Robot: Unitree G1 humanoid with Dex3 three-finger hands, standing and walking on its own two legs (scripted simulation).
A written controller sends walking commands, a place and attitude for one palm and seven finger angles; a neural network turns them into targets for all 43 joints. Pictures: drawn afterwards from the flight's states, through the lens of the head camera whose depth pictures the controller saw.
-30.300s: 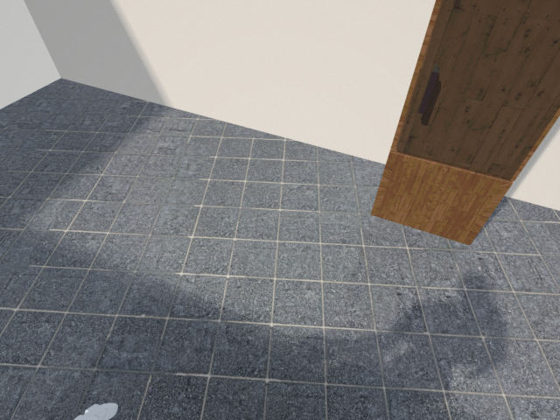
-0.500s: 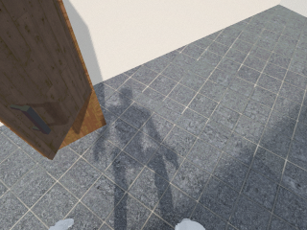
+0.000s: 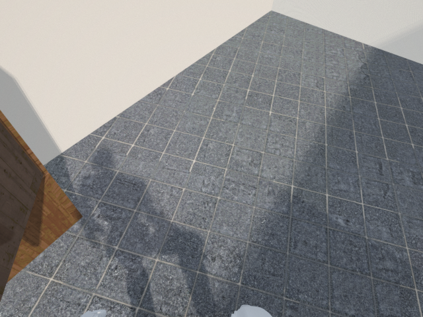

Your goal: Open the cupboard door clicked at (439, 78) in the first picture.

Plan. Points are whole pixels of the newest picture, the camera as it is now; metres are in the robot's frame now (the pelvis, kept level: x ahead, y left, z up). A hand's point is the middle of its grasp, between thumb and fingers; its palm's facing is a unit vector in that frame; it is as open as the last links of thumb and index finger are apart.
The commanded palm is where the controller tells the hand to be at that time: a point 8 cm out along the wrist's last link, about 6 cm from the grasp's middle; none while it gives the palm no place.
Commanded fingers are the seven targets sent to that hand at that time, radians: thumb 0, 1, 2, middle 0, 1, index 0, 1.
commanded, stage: walk to a spot facing it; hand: left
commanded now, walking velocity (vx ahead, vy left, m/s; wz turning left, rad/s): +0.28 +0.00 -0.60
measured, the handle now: out of the picture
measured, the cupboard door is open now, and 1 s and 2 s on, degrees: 42 42 42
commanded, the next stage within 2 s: turn to face it in 1.28 s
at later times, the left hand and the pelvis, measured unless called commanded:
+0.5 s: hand (173, 266) +0.25 +0.09 -0.17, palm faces -0.28 -0.94 -0.18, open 7.4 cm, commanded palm none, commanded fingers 0.00 0.90 0.90 -0.20 -0.30 -0.20 -0.30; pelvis +0.15 -0.07 +0.00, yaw -18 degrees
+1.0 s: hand (218, 161) +0.56 -0.01 -0.16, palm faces -0.52 -0.84 -0.18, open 7.4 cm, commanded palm none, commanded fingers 0.00 0.90 0.90 -0.20 -0.30 -0.20 -0.30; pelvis +0.37 -0.12 +0.01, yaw -31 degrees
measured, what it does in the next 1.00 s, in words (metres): walks ahead, turning right: right foot, then left foot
